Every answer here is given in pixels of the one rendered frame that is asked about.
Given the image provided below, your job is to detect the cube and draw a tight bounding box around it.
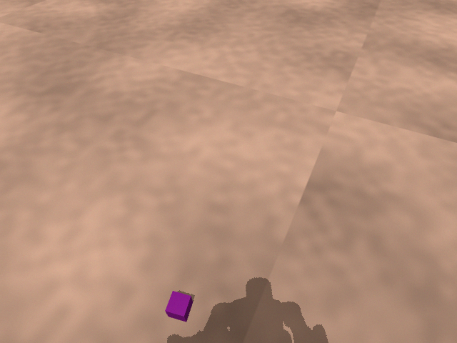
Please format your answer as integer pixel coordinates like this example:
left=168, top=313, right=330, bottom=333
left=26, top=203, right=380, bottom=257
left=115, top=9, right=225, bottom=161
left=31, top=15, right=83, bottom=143
left=165, top=291, right=193, bottom=322

